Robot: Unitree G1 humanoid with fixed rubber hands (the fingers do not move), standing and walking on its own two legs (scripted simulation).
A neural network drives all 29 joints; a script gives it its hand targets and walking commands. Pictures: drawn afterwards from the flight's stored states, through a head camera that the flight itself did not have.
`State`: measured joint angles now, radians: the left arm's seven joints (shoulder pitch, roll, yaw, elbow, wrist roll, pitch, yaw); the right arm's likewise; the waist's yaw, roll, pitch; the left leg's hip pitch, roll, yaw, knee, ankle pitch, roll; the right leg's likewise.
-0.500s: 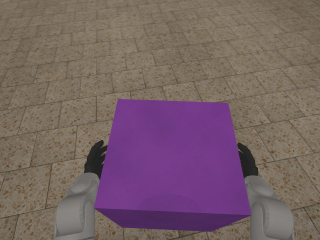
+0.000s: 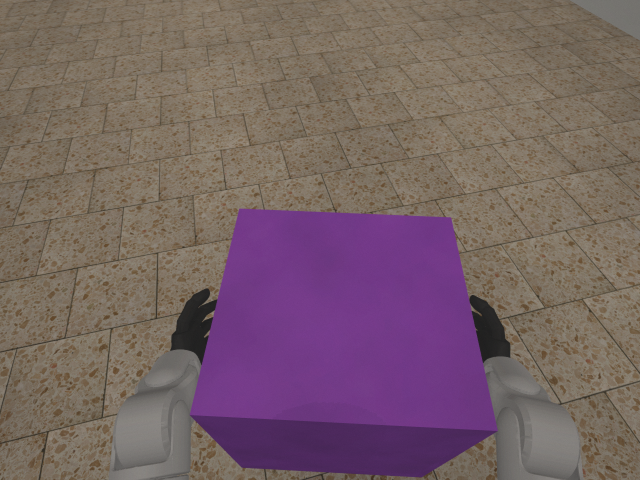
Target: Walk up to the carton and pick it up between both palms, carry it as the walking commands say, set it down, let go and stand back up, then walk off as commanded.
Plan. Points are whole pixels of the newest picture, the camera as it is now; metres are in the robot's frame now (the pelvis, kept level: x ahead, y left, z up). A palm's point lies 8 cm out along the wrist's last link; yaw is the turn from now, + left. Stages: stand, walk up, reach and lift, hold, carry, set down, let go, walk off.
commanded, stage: carry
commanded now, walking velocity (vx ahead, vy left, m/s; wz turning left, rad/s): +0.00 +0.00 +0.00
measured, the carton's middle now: (337, 353) +0.28 +0.00 -0.01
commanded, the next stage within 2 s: none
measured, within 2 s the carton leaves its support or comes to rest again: neither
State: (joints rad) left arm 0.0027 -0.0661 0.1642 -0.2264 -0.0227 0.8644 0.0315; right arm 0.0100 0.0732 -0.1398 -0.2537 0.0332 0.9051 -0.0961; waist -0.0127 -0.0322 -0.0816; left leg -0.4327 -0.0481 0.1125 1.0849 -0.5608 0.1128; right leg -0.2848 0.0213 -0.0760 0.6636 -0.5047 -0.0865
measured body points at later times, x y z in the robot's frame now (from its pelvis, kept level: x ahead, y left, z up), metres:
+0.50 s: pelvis +0.26 +0.01 +0.00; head +0.28 +0.01 +0.45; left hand +0.54 +0.18 +0.02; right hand +0.52 -0.17 +0.02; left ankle +0.14 +0.09 -0.67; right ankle +0.15 -0.05 -0.72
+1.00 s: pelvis +0.56 +0.04 -0.01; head +0.57 +0.04 +0.44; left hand +0.83 +0.22 +0.00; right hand +0.83 -0.13 +0.01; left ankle +0.40 +0.11 -0.62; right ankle +0.46 -0.04 -0.72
